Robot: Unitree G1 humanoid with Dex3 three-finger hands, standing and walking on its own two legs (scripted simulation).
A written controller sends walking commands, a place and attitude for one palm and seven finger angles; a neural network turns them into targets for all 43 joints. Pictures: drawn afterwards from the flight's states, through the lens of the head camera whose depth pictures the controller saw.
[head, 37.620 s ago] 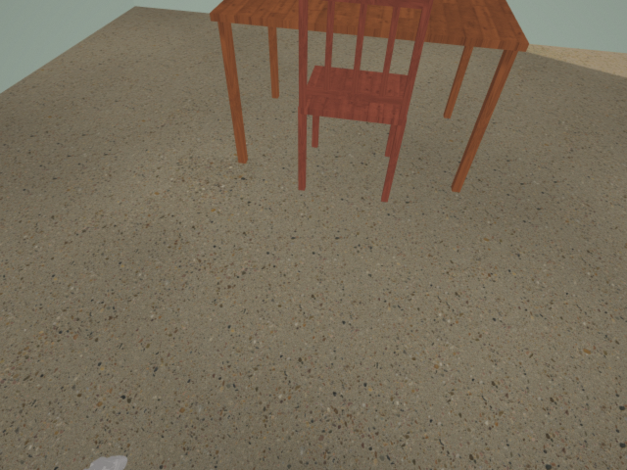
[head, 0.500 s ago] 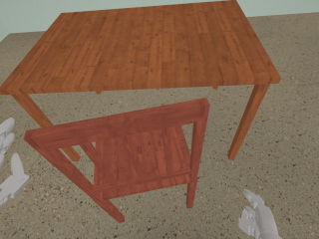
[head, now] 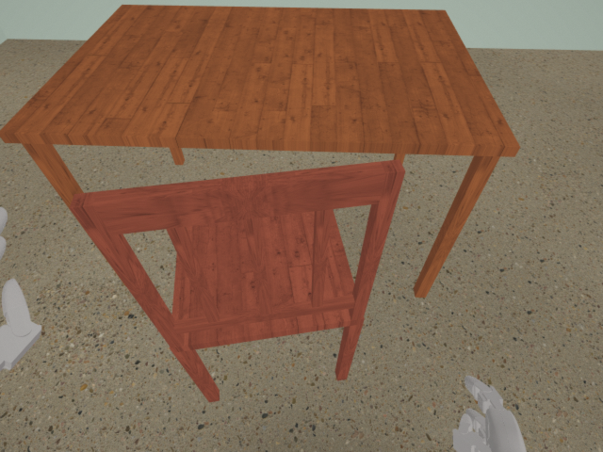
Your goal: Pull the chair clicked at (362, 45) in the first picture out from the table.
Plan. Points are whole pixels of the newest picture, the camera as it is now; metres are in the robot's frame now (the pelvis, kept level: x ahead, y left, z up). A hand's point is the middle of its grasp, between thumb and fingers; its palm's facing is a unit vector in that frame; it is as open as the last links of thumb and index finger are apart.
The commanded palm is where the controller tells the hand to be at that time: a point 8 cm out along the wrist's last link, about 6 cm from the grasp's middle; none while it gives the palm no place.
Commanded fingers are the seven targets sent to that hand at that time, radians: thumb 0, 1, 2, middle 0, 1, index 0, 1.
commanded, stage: step back with the hand held close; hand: left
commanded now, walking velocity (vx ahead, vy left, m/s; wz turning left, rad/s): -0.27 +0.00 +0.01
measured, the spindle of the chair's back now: (259, 270) +0.42 +0.11 -0.08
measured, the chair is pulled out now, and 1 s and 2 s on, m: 0.21 0.21 0.21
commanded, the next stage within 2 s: stop stepping back and stand still in 1.04 s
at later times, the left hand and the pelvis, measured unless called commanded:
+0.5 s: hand (17, 348) +0.17 +0.26 +0.17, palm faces +0.44 -0.74 -0.51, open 7.4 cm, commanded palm +0.10 +0.30 +0.18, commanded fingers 0.00 0.90 0.90 -0.20 -0.30 -0.20 -0.30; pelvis -0.03 +0.00 -0.01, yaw +1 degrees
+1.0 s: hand (41, 416) +0.13 +0.22 +0.15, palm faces +0.28 -0.80 -0.54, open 7.4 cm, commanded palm +0.05 +0.27 +0.18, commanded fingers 0.00 0.90 0.90 -0.20 -0.30 -0.20 -0.30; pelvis -0.09 -0.03 +0.01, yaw -2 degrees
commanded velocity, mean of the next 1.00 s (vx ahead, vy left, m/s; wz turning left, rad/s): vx -0.40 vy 0.00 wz -0.02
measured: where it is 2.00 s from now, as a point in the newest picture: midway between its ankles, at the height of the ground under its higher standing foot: outside the picture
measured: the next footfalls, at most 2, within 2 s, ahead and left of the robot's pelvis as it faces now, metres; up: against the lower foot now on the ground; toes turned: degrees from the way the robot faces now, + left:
right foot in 0.62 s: -0.02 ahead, -0.14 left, +0.00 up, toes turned +1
left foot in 0.86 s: -0.02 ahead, +0.08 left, +0.00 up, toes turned +2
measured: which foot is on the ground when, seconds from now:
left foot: down 0.00-0.66, up 0.68-0.84, down 0.86-1.00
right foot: down 0.00-0.44, up 0.46-0.60, down 0.62-0.86, up 0.88-1.00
